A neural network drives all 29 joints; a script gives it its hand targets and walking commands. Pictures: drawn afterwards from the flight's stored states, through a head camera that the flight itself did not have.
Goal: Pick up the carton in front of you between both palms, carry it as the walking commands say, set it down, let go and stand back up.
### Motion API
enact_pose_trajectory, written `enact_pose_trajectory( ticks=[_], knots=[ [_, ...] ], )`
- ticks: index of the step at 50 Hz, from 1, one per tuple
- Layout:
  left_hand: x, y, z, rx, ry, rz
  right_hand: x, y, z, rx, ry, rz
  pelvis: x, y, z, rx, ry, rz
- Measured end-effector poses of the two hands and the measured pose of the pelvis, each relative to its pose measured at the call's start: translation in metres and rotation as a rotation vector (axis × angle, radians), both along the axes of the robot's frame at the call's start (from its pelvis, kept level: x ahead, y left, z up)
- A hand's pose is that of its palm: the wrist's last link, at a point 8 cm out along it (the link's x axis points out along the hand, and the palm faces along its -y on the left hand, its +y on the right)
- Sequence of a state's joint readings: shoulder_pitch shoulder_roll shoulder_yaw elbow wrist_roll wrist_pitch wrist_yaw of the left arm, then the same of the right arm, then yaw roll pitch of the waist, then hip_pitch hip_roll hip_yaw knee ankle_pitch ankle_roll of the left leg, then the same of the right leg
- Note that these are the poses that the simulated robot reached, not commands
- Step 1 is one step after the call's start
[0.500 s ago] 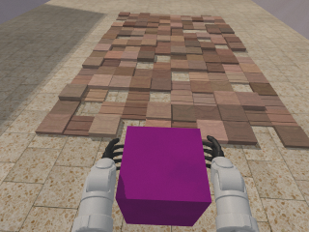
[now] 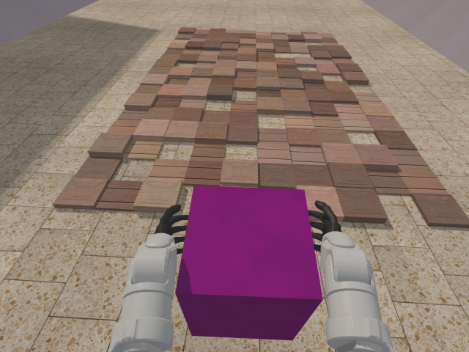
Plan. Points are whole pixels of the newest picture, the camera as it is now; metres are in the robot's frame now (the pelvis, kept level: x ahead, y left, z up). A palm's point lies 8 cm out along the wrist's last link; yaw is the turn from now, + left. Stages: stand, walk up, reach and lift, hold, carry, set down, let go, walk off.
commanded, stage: hold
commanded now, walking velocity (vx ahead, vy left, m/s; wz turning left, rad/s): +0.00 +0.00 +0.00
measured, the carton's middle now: (245, 266) +0.29 +0.00 -0.03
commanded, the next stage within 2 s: carry in 1.00 s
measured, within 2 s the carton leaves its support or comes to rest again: neither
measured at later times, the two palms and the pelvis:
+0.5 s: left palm (165, 242) +0.29 +0.15 +0.05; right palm (330, 239) +0.30 -0.15 +0.06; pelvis +0.01 +0.00 +0.00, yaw +0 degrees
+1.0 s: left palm (164, 242) +0.29 +0.15 +0.05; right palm (330, 240) +0.30 -0.15 +0.06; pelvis +0.01 +0.00 +0.00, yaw +0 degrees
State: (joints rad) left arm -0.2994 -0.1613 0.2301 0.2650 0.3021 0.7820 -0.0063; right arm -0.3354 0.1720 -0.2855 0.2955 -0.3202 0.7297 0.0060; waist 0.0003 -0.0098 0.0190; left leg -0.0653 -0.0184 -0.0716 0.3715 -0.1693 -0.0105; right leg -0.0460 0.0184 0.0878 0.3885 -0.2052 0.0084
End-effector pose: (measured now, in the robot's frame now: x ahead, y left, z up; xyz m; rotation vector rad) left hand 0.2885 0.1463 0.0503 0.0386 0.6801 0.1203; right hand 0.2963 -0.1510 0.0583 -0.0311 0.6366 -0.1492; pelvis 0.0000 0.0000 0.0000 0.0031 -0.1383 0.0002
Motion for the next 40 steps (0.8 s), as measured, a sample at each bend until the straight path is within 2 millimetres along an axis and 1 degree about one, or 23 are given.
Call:
enact_pose_trajectory(
  ticks=[12,24,40],
  knots=[
    [0.004,0.0,0.001,0.007,0.001,-0.006,0.003,0.0,0.0,-0.005,0.002,0.001,0.005,0.001,0.001,0.0,0.003,-0.002],
    [0.004,-0.001,-0.001,0.014,0.007,-0.009,0.004,-0.001,-0.001,-0.009,0.007,0.012,0.01,-0.001,0.002,0.0,0.003,0.001],
    [0.001,-0.001,-0.002,0.015,0.008,-0.007,0.002,-0.001,-0.002,-0.011,0.008,0.012,0.008,-0.002,0.002,0.0,0.002,0.003]
  ],
)
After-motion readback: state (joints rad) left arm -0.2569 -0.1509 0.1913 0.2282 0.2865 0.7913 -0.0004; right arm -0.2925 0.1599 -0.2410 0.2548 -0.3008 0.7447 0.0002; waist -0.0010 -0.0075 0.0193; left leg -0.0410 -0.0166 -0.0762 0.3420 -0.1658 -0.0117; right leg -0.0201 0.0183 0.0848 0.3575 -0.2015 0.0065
